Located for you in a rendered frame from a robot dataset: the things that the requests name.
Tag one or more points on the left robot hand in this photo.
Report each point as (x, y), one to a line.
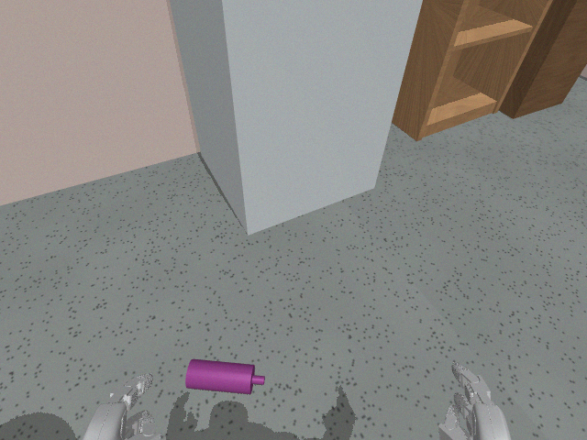
(109, 421)

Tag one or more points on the bookshelf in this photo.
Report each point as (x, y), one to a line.
(463, 59)

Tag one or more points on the bottle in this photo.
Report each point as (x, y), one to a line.
(221, 376)

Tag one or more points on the right robot hand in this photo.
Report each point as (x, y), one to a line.
(485, 421)

